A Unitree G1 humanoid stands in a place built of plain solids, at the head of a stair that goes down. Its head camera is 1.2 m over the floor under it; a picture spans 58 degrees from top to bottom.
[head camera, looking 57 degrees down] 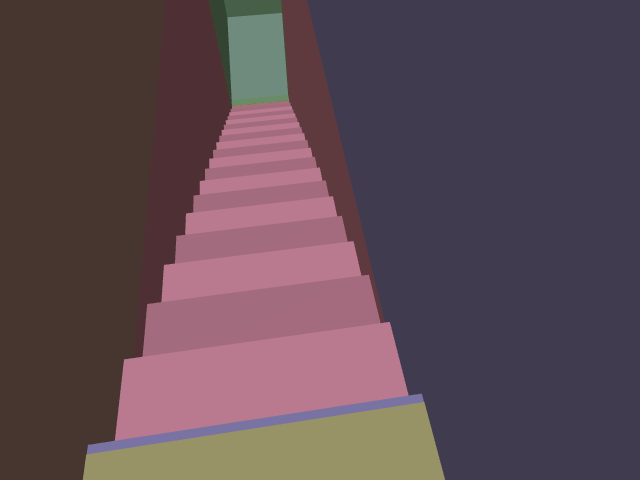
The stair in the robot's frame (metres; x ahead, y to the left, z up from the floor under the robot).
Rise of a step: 0.17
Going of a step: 0.27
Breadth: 0.87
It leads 8 degrees to the left of straight ahead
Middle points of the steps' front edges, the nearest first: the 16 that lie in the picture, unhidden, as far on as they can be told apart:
0.23 0.16 0.00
0.50 0.20 -0.17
0.77 0.24 -0.34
1.04 0.28 -0.51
1.31 0.31 -0.67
1.58 0.35 -0.84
1.85 0.39 -1.01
2.12 0.43 -1.18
2.39 0.47 -1.35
2.66 0.51 -1.52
2.93 0.55 -1.69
3.20 0.59 -1.86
3.47 0.63 -2.03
3.74 0.67 -2.20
4.01 0.71 -2.36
4.28 0.75 -2.53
